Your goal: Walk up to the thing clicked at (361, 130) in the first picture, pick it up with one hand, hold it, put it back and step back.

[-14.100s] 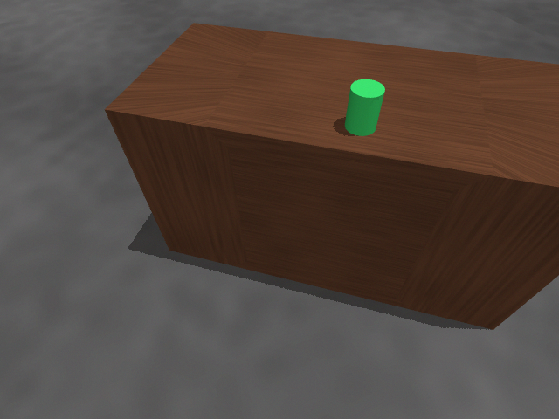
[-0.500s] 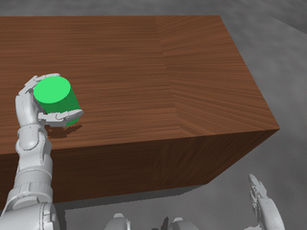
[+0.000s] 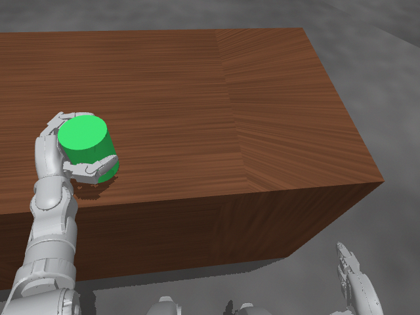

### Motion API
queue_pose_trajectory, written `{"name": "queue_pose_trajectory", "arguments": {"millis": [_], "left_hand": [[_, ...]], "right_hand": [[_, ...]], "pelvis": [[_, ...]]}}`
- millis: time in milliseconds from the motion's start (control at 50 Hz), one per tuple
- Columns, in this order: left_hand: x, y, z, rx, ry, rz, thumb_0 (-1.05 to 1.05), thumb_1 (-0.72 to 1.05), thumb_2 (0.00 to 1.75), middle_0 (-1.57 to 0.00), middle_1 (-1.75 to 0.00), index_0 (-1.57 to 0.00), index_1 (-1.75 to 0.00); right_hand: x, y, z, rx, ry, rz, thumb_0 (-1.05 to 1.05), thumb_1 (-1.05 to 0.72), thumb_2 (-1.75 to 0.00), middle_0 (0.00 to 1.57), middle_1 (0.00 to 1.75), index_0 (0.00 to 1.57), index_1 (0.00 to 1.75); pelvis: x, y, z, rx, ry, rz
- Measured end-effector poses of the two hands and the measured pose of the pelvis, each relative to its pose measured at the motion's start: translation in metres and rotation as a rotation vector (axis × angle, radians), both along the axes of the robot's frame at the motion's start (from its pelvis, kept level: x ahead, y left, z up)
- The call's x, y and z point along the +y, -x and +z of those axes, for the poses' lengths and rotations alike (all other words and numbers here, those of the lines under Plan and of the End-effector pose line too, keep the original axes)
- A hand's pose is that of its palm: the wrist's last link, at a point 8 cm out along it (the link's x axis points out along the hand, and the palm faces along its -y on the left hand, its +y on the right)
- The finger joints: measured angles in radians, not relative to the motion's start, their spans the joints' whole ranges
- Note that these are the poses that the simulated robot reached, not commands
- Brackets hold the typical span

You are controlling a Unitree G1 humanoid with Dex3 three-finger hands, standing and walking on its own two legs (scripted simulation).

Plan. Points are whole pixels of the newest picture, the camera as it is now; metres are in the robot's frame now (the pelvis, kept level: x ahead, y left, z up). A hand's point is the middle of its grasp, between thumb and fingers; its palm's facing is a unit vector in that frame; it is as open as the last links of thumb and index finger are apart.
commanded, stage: settle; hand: left
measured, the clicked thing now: (91, 150) +0.42 +0.22 +0.04
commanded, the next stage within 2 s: lift in 0.54 s
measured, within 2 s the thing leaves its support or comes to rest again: leaves its support in 0.06 s
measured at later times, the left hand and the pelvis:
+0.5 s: hand (88, 131) +0.42 +0.21 +0.10, palm faces +0.25 -0.97 -0.03, open 10.8 cm; pelvis +0.00 -0.01 +0.01, yaw +0 degrees
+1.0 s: hand (86, 120) +0.41 +0.20 +0.14, palm faces +0.26 -0.97 -0.02, open 10.8 cm; pelvis +0.00 -0.01 +0.03, yaw +0 degrees
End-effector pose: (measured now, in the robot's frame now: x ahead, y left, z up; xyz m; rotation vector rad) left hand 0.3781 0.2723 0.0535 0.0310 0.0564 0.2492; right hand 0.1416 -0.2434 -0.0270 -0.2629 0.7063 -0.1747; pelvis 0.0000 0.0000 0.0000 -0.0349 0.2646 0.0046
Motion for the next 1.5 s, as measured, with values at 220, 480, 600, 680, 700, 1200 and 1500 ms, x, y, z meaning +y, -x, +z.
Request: {"name": "queue_pose_trajectory", "arguments": {"millis": [220,480,600,680,700,1200,1500], "left_hand": [[-0.009,0.003,0.020,-0.005,0.000,0.007,0.00,-0.42,1.02,-0.65,-0.95,-0.66,-0.96],[-0.013,-0.005,0.048,-0.013,0.002,0.002,0.00,-0.44,1.05,-0.65,-0.96,-0.66,-0.97],[-0.017,-0.007,0.049,0.001,0.006,-0.001,0.00,-0.44,1.05,-0.65,-0.96,-0.66,-0.97],[-0.019,-0.007,0.051,0.001,0.010,-0.001,0.00,-0.44,1.05,-0.65,-0.96,-0.66,-0.97],[-0.020,-0.007,0.051,0.002,0.010,0.000,0.00,-0.44,1.05,-0.65,-0.96,-0.66,-0.97],[-0.040,0.023,0.124,-0.082,-0.009,-0.006,-0.01,-0.49,1.10,-0.65,-1.00,-0.66,-1.01],[-0.048,0.056,0.159,-0.056,-0.004,0.007,-0.01,-0.50,1.11,-0.65,-1.00,-0.66,-1.01]], "right_hand": [[-0.011,0.000,0.001,-0.008,0.009,-0.038,-0.01,0.51,-0.06,0.05,0.05,0.05,0.05],[-0.019,0.007,-0.004,0.009,-0.014,-0.074,-0.01,0.52,-0.06,0.05,0.05,0.05,0.05],[-0.021,0.007,-0.004,0.004,-0.017,-0.082,-0.01,0.53,-0.06,0.05,0.05,0.05,0.05],[-0.023,0.007,-0.003,-0.001,-0.015,-0.086,-0.01,0.53,-0.06,0.05,0.05,0.05,0.05],[-0.023,0.006,-0.002,-0.002,-0.014,-0.087,-0.01,0.53,-0.06,0.05,0.05,0.05,0.05],[-0.016,-0.006,0.010,-0.096,-0.052,-0.113,-0.01,0.53,-0.06,0.05,0.05,0.05,0.05],[-0.016,0.001,0.005,-0.108,-0.068,-0.105,-0.01,0.53,-0.05,0.05,0.05,0.05,0.05]], "pelvis": [[-0.004,0.001,0.007,-0.034,-0.007,0.001],[-0.008,0.004,0.014,-0.060,-0.015,-0.001],[-0.009,0.005,0.016,-0.066,-0.017,-0.004],[-0.009,0.005,0.018,-0.070,-0.018,-0.005],[-0.009,0.005,0.018,-0.071,-0.018,-0.005],[-0.006,-0.002,0.033,-0.168,-0.020,-0.002],[-0.010,0.008,0.042,-0.239,-0.032,0.012]]}}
